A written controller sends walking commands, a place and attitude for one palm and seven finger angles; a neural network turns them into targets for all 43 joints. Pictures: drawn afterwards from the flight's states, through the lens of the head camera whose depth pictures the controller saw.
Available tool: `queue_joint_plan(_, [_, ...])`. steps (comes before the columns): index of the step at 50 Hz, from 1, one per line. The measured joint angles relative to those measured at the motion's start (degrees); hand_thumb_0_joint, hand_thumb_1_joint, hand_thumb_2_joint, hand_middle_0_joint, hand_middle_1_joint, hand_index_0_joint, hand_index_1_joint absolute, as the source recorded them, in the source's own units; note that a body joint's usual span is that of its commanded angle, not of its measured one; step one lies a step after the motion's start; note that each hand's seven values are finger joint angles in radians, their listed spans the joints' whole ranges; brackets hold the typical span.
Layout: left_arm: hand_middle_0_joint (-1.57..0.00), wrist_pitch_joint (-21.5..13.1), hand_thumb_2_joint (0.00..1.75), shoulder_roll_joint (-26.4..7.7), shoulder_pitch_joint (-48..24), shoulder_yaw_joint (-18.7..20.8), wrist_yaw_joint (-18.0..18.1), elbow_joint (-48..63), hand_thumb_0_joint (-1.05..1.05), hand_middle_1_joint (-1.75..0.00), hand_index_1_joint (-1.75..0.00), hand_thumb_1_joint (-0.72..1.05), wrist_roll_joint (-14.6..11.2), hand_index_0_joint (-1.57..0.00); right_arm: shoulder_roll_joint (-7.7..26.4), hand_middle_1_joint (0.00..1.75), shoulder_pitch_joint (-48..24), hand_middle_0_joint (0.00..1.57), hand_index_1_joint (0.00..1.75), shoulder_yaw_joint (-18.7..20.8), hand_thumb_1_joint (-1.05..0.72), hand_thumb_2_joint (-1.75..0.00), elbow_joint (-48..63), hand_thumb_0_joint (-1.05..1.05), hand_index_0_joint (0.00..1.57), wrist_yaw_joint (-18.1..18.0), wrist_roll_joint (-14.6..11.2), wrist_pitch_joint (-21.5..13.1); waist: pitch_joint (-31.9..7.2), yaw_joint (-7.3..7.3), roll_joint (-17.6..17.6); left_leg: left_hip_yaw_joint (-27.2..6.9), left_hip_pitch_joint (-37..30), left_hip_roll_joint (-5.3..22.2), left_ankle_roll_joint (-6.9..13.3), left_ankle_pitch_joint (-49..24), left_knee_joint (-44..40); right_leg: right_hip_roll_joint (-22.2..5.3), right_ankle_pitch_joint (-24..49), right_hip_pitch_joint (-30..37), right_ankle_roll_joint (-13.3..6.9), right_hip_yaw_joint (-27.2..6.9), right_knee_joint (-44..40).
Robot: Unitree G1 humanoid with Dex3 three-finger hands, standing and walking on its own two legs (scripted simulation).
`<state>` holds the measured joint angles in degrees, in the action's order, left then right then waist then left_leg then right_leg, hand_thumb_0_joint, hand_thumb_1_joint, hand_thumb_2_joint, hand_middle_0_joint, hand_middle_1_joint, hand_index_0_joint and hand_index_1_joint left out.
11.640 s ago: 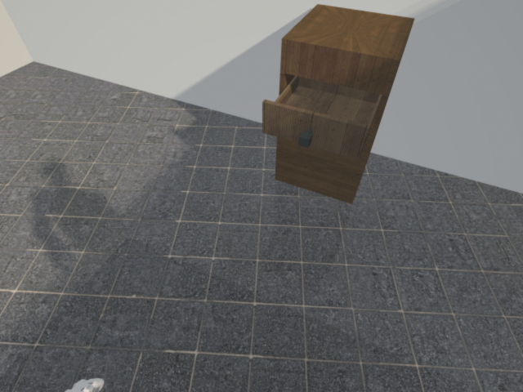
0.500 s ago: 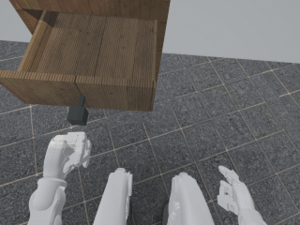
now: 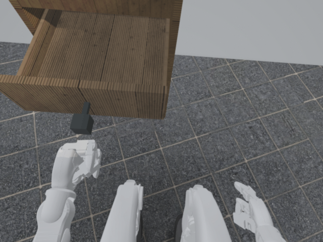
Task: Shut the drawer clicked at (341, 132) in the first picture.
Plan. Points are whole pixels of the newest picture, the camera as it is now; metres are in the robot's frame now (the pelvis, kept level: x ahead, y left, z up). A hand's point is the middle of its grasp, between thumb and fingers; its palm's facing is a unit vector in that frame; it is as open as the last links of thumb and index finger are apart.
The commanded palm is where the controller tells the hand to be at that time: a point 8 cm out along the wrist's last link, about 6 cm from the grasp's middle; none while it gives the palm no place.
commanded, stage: push the drawer shut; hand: left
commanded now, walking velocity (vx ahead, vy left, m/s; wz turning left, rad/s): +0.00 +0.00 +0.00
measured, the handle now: (84, 117) +0.39 +0.22 +0.00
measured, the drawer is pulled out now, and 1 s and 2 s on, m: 0.23 0.16 0.04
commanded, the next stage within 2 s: none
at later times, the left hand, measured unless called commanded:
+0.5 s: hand (99, 144) +0.33 +0.17 +0.00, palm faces -0.05 -1.00 -0.05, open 3.3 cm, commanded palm +0.33 +0.22 +0.00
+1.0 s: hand (104, 119) +0.39 +0.17 +0.00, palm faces -0.04 -1.00 -0.05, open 3.3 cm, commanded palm +0.39 +0.22 +0.00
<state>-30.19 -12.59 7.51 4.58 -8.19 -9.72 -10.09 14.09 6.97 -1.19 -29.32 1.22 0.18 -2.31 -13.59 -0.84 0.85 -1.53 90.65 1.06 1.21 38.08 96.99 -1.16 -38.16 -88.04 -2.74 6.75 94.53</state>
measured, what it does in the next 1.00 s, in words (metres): stands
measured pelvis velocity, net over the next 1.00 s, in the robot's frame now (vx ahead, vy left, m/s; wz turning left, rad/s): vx -0.01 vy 0.01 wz -0.02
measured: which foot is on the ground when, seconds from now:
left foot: down 0.00-1.00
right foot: down 0.00-1.00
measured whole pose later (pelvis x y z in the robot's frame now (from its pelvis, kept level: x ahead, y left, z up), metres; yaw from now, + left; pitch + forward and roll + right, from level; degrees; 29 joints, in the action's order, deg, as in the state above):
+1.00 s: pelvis -0.01 +0.01 +0.00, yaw -1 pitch +32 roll -4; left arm -27.2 -16.9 -20.8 11.0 -8.5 -31.3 -8.5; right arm 15.1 9.2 -2.5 -31.2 -0.5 0.3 0.4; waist -12.2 -4.9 1.3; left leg -1.2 93.1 1.5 1.9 36.2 97.1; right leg -0.7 -35.6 -90.4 -2.0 6.4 94.0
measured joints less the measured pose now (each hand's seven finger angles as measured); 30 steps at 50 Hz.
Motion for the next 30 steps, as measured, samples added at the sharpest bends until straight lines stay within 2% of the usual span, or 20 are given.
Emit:
queue_joint_plan(11, [-1.40,0.2,0.90,-1.1,-2.1,1.8,-1.1,-0.4,0.02,-1.60,-1.60,0.90,-0.8,-1.40,0.5,0.29,-0.8,0.21,0.30,0.5,-0.90,-0.89,0.0,0.01,0.20,-0.3,-0.1,0.2,0.5,-0.38,0.0,-0.4,0.3,0.3,-0.5,0.2,0.5,0.3,-0.2,-0.3,-0.5,0.4,0.4])
queue_joint_plan(30, [-1.43,2.1,0.90,-2.3,-13.9,3.5,-1.8,-8.4,0.02,-1.60,-1.60,0.90,-0.3,-1.41,1.0,0.29,0.7,0.21,0.30,-0.4,-0.90,-0.89,-1.7,0.00,0.20,-1.3,-0.1,1.0,1.1,-1.22,0.2,-0.3,1.4,0.3,0.0,-0.5,0.6,0.3,0.8,-1.3,0.0,0.3,0.2])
